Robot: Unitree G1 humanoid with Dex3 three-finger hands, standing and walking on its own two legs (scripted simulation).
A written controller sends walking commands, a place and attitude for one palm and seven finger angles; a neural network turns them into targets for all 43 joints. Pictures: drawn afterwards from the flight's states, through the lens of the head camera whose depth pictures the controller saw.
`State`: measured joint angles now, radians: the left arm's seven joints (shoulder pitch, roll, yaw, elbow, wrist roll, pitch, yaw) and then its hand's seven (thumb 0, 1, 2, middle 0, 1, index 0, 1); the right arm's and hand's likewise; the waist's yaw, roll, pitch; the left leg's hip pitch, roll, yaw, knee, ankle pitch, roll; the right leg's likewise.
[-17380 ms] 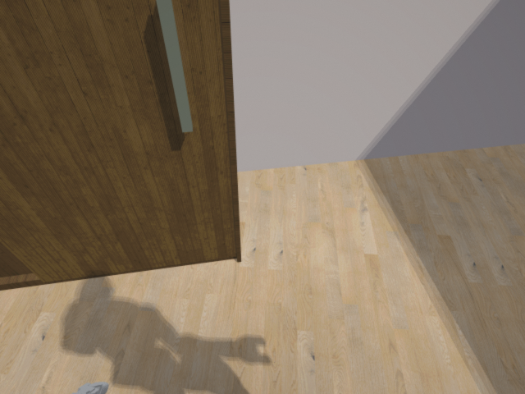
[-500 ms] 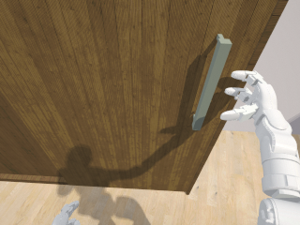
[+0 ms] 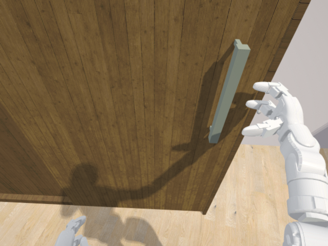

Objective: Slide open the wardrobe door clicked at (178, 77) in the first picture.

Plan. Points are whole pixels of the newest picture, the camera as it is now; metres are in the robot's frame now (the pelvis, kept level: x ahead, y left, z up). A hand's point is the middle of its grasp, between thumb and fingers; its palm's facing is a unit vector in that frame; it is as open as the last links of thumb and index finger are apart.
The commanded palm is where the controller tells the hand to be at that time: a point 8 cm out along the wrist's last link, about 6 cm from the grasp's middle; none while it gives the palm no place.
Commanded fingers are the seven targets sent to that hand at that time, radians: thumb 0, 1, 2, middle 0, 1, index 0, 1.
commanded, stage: move the hooked fingers beside the handle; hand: right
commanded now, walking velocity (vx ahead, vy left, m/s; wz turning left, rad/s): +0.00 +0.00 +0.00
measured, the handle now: (223, 98) +0.47 -0.12 +0.15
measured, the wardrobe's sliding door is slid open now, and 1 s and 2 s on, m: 0.00 0.00 0.00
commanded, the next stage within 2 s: feel for the door with the fingertips in 0.22 s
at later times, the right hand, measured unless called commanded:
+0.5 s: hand (252, 110) +0.41 -0.18 +0.16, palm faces +0.00 +1.00 +0.00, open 14.0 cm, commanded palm +0.38 -0.22 +0.16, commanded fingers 0.00 0.50 -0.30 0.30 1.20 0.30 1.20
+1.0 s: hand (241, 105) +0.42 -0.15 +0.16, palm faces +0.01 +1.00 +0.00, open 13.8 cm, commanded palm +0.40 -0.21 +0.16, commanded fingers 0.00 0.50 -0.30 0.30 1.20 0.30 1.20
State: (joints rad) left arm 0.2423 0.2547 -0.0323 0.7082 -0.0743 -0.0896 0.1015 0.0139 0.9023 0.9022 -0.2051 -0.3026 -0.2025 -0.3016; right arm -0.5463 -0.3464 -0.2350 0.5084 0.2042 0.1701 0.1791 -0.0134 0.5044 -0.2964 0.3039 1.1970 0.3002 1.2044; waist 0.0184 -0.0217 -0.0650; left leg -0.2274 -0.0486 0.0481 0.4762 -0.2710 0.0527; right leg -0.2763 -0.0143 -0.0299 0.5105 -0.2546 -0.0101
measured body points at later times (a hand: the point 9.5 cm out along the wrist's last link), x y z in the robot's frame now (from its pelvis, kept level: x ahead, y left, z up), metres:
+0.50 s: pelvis +0.00 +0.00 +0.00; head +0.00 +0.00 +0.45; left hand +0.11 +0.26 -0.11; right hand +0.40 -0.23 +0.17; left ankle -0.01 +0.08 -0.74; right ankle +0.01 -0.11 -0.74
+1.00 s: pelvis +0.01 +0.00 +0.00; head +0.00 +0.00 +0.45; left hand +0.13 +0.25 -0.11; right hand +0.42 -0.21 +0.17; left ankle -0.01 +0.08 -0.74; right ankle +0.01 -0.11 -0.74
